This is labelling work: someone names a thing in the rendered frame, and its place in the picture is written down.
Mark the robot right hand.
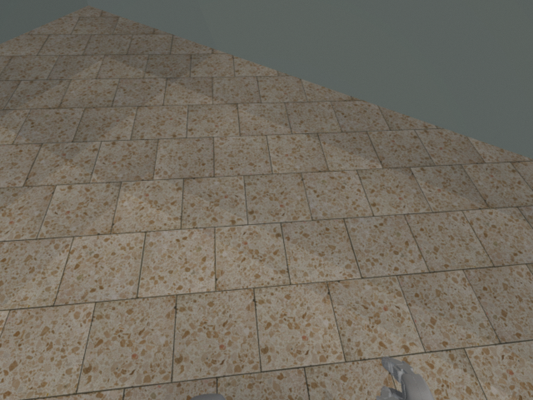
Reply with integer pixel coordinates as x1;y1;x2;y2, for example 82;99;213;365
376;357;434;400

